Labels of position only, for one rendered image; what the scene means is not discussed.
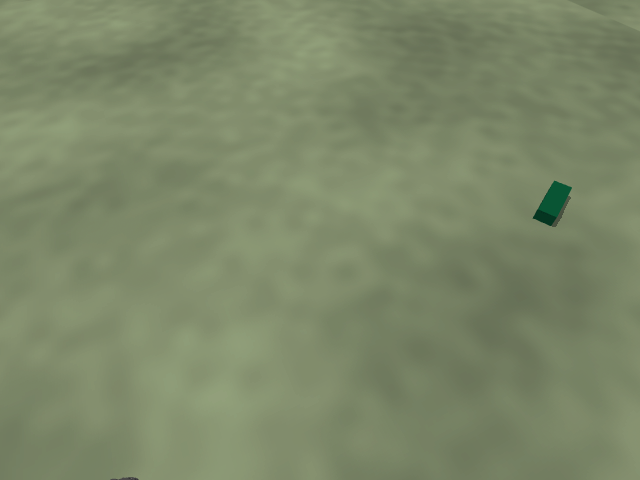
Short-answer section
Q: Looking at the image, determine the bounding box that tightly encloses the carton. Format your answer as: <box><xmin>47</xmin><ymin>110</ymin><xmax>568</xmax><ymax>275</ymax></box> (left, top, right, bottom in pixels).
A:
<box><xmin>533</xmin><ymin>181</ymin><xmax>572</xmax><ymax>226</ymax></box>

